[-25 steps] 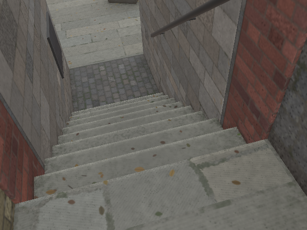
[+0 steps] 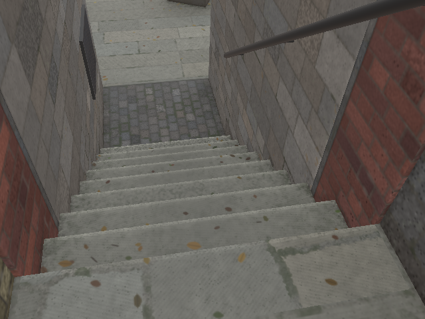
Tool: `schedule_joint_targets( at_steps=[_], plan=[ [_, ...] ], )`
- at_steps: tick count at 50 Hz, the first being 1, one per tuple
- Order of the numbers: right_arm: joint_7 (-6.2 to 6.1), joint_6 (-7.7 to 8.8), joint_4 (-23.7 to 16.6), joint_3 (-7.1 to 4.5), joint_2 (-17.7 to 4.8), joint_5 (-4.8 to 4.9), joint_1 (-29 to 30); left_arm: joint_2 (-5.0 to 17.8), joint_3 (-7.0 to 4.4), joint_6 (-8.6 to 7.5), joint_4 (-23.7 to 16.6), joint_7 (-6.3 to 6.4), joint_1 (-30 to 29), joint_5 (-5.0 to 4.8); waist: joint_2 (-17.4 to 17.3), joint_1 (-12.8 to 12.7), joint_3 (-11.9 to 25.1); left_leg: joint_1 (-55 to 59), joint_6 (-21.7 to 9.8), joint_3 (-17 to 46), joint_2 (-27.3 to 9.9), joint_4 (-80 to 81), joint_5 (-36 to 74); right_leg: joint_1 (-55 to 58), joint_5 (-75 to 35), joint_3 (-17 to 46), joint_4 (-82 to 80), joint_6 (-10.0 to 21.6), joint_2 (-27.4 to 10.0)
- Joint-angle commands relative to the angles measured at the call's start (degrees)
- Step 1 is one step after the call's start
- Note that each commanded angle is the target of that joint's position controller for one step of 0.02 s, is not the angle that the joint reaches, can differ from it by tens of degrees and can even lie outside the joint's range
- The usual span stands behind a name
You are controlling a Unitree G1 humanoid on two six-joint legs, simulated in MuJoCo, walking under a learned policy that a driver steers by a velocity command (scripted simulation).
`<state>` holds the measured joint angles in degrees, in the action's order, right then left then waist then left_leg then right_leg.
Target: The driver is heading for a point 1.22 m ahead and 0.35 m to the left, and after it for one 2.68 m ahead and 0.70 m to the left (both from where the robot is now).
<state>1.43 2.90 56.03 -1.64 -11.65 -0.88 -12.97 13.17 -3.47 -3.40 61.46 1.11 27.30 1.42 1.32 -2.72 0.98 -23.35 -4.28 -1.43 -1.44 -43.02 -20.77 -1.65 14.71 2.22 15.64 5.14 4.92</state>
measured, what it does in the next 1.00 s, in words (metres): walks ahead: left foot, then right foot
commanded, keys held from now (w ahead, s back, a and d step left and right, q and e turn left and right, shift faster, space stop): w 0.72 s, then w+q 0.28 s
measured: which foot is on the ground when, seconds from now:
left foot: up 0.00-0.08, down 0.10-0.64, up 0.66-1.00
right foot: down 0.00-0.12, up 0.14-0.60, down 0.62-1.00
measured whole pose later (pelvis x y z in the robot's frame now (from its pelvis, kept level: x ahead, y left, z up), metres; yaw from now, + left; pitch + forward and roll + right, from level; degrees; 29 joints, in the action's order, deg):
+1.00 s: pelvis +0.50 +0.02 +0.00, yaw +6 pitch -1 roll +0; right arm 0.9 -0.4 49.9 -1.8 -12.1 -1.9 -10.3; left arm 10.9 -2.5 -5.3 58.9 1.3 24.2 0.2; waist -1.3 -0.7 -3.2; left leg -35.1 -4.6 0.1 -1.7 -46.0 1.0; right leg -0.5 16.5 -10.0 17.5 5.4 4.1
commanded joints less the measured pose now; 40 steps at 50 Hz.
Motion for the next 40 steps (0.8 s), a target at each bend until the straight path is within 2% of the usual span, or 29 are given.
schedule_joint_targets(
  at_steps=[1, 3, 4, 5, 6, 7, 8, 9, 10, 12, 13, 17, 20, 23, 24, 26, 28, 29, 30, 31, 32, 33, 34, 35, 36, 38, 39, 40],
  plan=[
    [0.39, 0.7, -4.78, -0.71, -3.32, 0.79, 5.32, 7.1, -1.2, -1.32, -2.36, -0.2, -0.56, -0.09, 4.4, 1.42, -6.49, -0.59, 0.4, -1.34, 0.09, 4.51, 4.55, -7.16, 3.31, 12.83, -6.6, 8.95, -16.0],
    [0.28, 0.68, -3.48, -0.83, -2.86, 0.73, 1.13, 7.55, -1.28, -1.28, -2.7, -0.32, -2.3, -0.47, 3.83, 4.41, -6.83, 10.0, 0.4, -3.58, 1.8, 10.42, 8.84, -14.19, 1.11, 10.23, -2.44, 7.4, -14.84],
    [0.08, 0.75, -1.76, -1.28, -3.4, 0.57, -3.25, 7.44, -1.2, -1.32, -2.87, -0.32, -2.75, -0.45, 2.54, 6.33, -6.04, 17.18, 0.55, -4.6, 3.74, 12.52, 8.28, -17.96, -1.5, 8.84, 1.87, 6.35, -13.34],
    [-0.38, 1.08, 0.13, -2.11, -5.22, 0.32, -8.8, 6.44, -0.8, -1.65, -3.09, -0.29, -2.83, -0.1, 0.21, 8.59, -4.21, 24.43, 0.3, -2.24, 3.62, 14.28, 5.3, -21.38, -5.18, 6.43, 9.28, 4.86, -10.98],
    [-1.01, 1.85, 1.66, -3.32, -9.83, -0.98, -15.6, 3.56, -0.05, -2.02, -4.34, -0.51, -3.5, -0.36, -10.28, 11.45, -1.61, 28.88, -1.75, 13.19, -7.89, 23.68, -6.19, -25.15, -2.7, -0.69, 26.58, 2.59, -5.68],
    [-1.0, 1.9, 2.44, -4.27, -15.53, -0.79, -19.86, 0.24, 0.79, -2.11, -6.08, -0.87, -1.26, -0.13, -21.2, 9.72, 0.82, 32.5, -6.88, 40.2, -20.78, 36.14, -24.81, -36.45, 14.4, -5.16, 43.35, 1.1, 0.96],
    [-0.97, 1.11, 1.39, -3.67, -11.82, 0.05, -13.84, 5.64, -0.41, -1.42, -6.51, -0.94, -4.08, 1.47, -12.11, 7.03, -3.03, 26.42, -7.06, 38.96, -20.07, 35.13, -29.96, -39.4, 12.43, -0.75, 49.65, 1.97, -3.64],
    [-0.65, 1.11, -1.0, -3.06, -9.59, -0.14, -7.29, 5.35, -0.4, -1.43, -7.28, -1.57, -5.98, 1.12, -8.42, 4.93, -6.29, 21.89, -6.51, 33.84, -17.53, 34.72, -24.59, -39.98, 6.8, -0.11, 50.71, 2.13, -5.94],
    [-0.37, 1.45, -1.78, -2.69, -8.04, -0.2, -4.33, 4.36, -0.22, -1.51, -7.23, -1.98, -6.84, 0.47, -6.06, 3.8, -7.27, 19.41, -5.77, 28.07, -14.94, 35.55, -16.82, -38.83, 3.02, -0.19, 49.06, 1.63, -7.45],
    [-0.8, 2.23, -1.11, -1.78, -5.2, 0.09, -5.03, 3.32, -0.18, -0.89, -7.12, -2.23, -7.56, 0.59, -5.61, 2.91, -6.74, 18.44, -4.59, 19.75, -11.51, 36.21, -3.9, -36.59, -1.29, -1.34, 45.55, 0.05, -8.69],
    [-1.12, 2.54, -0.06, -1.58, -4.65, -0.08, -7.13, 3.02, -0.2, -0.52, -7.33, -2.12, -8.27, 0.58, -5.44, 2.77, -6.57, 18.63, -4.32, 17.39, -10.76, 36.08, 0.38, -36.57, -2.96, -2.08, 45.11, -0.37, -8.5],
    [-1.58, 3.16, 1.98, -1.35, -4.51, 0.32, -12.61, 2.41, -0.29, 0.7, -10.19, -2.11, -15.81, 0.26, -4.77, 3.15, -8.1, 19.47, -5.68, 12.79, -10.28, 37.12, 8.88, -41.81, -8.7, -3.74, 40.52, -2.45, -8.77],
    [-1.74, 3.37, 2.26, -0.94, -3.72, 0.45, -14.74, 1.66, -0.08, 1.0, -12.9, -2.32, -22.02, 0.13, -4.37, 3.61, -8.72, 20.01, -5.9, 9.63, -9.6, 36.38, 18.94, -43.21, -13.85, -4.8, 35.41, -2.98, -8.52],
    [-1.77, 3.64, 1.56, -0.44, -3.13, 0.92, -15.45, 0.21, 0.49, 0.94, -14.8, -2.72, -27.86, -0.26, -4.99, 4.49, -9.11, 17.61, -5.75, 5.89, -7.81, 35.39, 27.06, -37.31, -18.6, -7.47, 27.97, -2.5, -7.02],
    [-1.85, 3.81, 1.61, -0.09, -2.82, 0.86, -16.62, -0.38, 0.82, 0.87, -15.43, -2.66, -29.0, 0.24, -5.33, 4.86, -9.14, 18.31, -6.29, 5.95, -8.23, 35.3, 32.25, -35.74, -17.93, -8.03, 26.9, -2.18, -6.29],
    [-2.04, 3.98, 1.5, -0.25, -4.34, 0.67, -16.03, 0.15, 0.92, 0.86, -16.43, -2.69, -30.36, 0.19, -5.68, 4.35, -8.82, 20.56, -6.42, 4.4, -8.61, 33.71, 41.08, -32.0, -16.16, -8.87, 23.06, -0.92, -5.31],
    [-2.54, 4.19, 1.81, -0.64, -6.55, 0.6, -15.42, 1.37, 0.62, 0.71, -16.04, -2.02, -26.32, 0.59, -6.52, 1.71, -6.68, 23.44, -5.95, 2.83, -9.34, 27.33, 58.99, -25.39, -10.96, -9.89, 20.23, 1.6, -2.83],
    [-2.86, 3.72, 2.28, -1.23, -8.52, 0.1, -15.52, 2.77, 0.02, 0.68, -13.64, -1.36, -20.89, 0.9, -7.38, 0.0, -3.15, 25.73, -5.42, 2.21, -9.19, 21.07, 67.8, -20.1, -7.5, -10.96, 19.32, 2.65, -0.83],
    [-2.99, 3.33, 2.34, -1.37, -8.71, 0.24, -15.33, 4.01, -0.76, 0.27, -10.67, -0.76, -12.03, 0.78, -6.89, -3.7, 1.32, 25.46, -4.45, 1.92, -8.51, 10.37, 69.43, -10.56, -8.69, -10.2, 15.9, 3.69, 0.23],
    [-2.72, 3.05, 1.63, -1.2, -8.37, 0.73, -13.88, 6.71, -1.87, -0.46, -6.89, -0.23, -1.89, 1.3, -5.71, -7.27, 5.55, 17.86, -3.48, 0.51, -5.83, -3.9, 56.98, 1.88, -11.53, -6.39, 14.0, 4.68, -4.12],
    [-2.74, 3.02, 0.5, -0.12, -2.86, 0.63, -18.35, 12.31, -2.92, -1.19, -6.6, -0.22, 3.93, 2.35, 4.18, -5.18, 13.31, 6.68, -2.31, -1.05, 0.3, -25.14, 14.01, 13.26, -15.98, 14.41, 13.98, 7.04, -20.87],
    [-2.23, 2.67, 1.28, -0.1, -0.44, 2.07, -27.71, 13.37, -2.93, -0.95, -6.5, -1.39, 2.67, 1.18, 9.94, -0.17, 20.28, -8.39, -1.32, 6.36, 7.88, -39.04, -11.86, 23.02, -18.98, 39.09, 6.21, 15.35, -29.86],
    [-2.64, 2.2, 0.44, -0.75, -4.16, 0.81, -21.98, 10.22, -2.69, -0.67, -6.34, -1.68, -2.28, -0.97, 1.27, 0.3, 12.46, -14.14, -1.53, 8.26, 3.12, -38.88, -5.94, 16.52, -7.69, 33.88, 2.48, 13.72, -26.81],
    [-2.43, 2.41, -1.57, -0.99, -5.29, 0.46, -15.01, 5.88, -1.54, -0.99, -6.98, -1.61, -6.81, -1.21, -0.42, 0.53, 3.93, -15.27, -1.43, 7.07, 0.72, -35.79, -1.13, 7.18, -6.16, 25.09, 0.38, 12.03, -24.39],
    [-2.43, 2.3, -2.45, -1.31, -4.75, 0.12, -11.87, 2.95, -0.83, -1.1, -7.08, -1.5, -9.41, -0.29, -2.55, 1.98, -0.07, -13.33, -1.37, 6.54, -1.22, -32.98, 1.72, 0.19, -9.64, 19.67, -1.89, 10.22, -22.06],
    [-1.68, 0.6, -2.43, -1.2, -3.08, -0.98, -12.46, 0.36, 0.01, -1.63, -5.86, -0.99, -8.39, 0.64, -1.07, 4.27, -1.99, -7.02, -0.5, 7.74, -2.96, -27.95, 4.09, -9.3, -14.73, 10.87, -3.63, 7.05, -18.89],
    [-1.54, -0.04, -2.53, -1.35, -2.51, -0.59, -12.26, 1.38, -0.13, -1.98, -5.27, -0.74, -7.58, 0.87, 0.05, 4.68, -2.85, -6.36, -0.03, 7.58, -2.63, -26.13, 5.43, -10.65, -17.01, 7.86, -4.38, 6.01, -17.68],
    [-1.47, -0.83, -2.78, -1.12, -1.84, -0.22, -11.79, 2.04, -0.28, -2.6, -5.01, -0.31, -6.36, -0.02, 1.69, 5.39, -3.22, -6.49, 0.02, 7.14, -2.25, -24.9, 6.69, -11.48, -19.85, 5.11, -5.21, 5.43, -17.13]
  ],
)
